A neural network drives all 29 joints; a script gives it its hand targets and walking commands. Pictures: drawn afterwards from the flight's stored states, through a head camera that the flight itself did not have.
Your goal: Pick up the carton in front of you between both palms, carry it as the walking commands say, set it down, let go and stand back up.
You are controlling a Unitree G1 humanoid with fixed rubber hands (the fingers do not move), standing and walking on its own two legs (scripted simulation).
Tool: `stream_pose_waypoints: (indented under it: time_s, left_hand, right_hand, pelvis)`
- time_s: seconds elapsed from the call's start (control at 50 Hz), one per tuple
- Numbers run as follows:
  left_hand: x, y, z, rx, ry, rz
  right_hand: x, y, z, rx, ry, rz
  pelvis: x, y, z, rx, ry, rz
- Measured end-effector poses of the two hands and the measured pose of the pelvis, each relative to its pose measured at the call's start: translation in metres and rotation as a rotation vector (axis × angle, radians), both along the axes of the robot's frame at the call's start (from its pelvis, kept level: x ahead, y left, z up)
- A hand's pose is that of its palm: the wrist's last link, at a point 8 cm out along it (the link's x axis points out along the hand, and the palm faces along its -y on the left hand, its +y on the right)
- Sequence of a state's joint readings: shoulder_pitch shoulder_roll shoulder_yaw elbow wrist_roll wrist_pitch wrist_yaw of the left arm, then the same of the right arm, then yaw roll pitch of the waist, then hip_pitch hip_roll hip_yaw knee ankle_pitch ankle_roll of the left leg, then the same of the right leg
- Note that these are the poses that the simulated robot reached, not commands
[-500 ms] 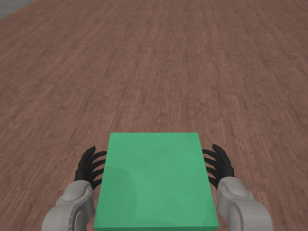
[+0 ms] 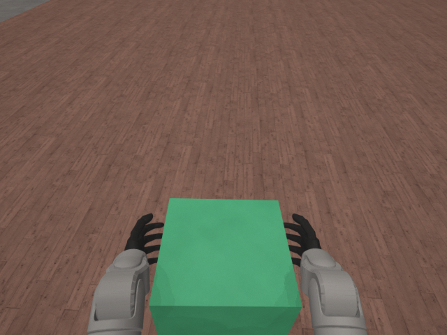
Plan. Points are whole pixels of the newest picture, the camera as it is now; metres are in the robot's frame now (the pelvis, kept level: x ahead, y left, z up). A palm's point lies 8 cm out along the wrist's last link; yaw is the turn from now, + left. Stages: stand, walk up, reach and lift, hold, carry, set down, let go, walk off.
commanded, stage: carry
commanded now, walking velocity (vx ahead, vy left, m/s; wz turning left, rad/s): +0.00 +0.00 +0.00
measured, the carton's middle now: (222, 281) +0.26 +0.00 -0.05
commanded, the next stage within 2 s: hold in 1.32 s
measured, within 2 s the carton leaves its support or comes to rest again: neither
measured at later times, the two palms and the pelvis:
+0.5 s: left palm (136, 255) +0.27 +0.15 +0.04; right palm (308, 253) +0.27 -0.15 +0.04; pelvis -0.02 +0.00 +0.00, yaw +0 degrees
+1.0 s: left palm (138, 264) +0.25 +0.14 +0.04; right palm (313, 262) +0.25 -0.15 +0.04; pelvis -0.04 -0.01 +0.00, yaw +0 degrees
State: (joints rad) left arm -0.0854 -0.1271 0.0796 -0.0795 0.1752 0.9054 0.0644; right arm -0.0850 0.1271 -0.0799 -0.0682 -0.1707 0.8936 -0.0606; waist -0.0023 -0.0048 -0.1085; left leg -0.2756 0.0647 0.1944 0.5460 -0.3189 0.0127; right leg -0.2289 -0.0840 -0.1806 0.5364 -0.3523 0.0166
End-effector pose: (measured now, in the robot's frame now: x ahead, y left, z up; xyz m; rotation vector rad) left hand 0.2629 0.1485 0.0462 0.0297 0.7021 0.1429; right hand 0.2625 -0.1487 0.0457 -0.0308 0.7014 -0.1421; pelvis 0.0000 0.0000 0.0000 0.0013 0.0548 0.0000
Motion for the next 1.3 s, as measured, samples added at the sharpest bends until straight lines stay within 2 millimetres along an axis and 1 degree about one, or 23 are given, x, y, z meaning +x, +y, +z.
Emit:
stream_pose_waypoints:
  time_s: [0.14, 0.22, 0.44, 0.74, 1.3]
  left_hand:
    - [0.010, 0.001, -0.013, 0.021, -0.009, -0.017]
    - [0.013, 0.001, -0.017, 0.023, -0.026, -0.018]
    - [0.008, 0.001, -0.004, 0.014, -0.063, -0.006]
    - [-0.005, -0.002, -0.004, 0.018, -0.041, -0.010]
    - [-0.016, -0.008, -0.003, 0.021, -0.040, -0.012]
  right_hand:
    - [0.010, 0.001, -0.013, -0.027, -0.008, 0.016]
    - [0.013, 0.001, -0.016, -0.027, -0.025, 0.015]
    - [0.010, 0.001, -0.002, -0.018, -0.062, 0.014]
    - [-0.003, -0.002, -0.002, -0.021, -0.041, 0.016]
    - [-0.014, -0.009, -0.001, -0.022, -0.041, 0.015]
  pelvis:
    - [-0.004, 0.001, 0.001, -0.002, -0.007, 0.001]
    - [-0.008, 0.001, 0.002, -0.003, -0.012, 0.002]
    - [-0.018, 0.000, 0.003, -0.002, -0.014, 0.004]
    - [-0.029, -0.003, 0.004, -0.001, -0.018, 0.004]
    - [-0.041, -0.009, 0.004, -0.001, -0.021, 0.002]
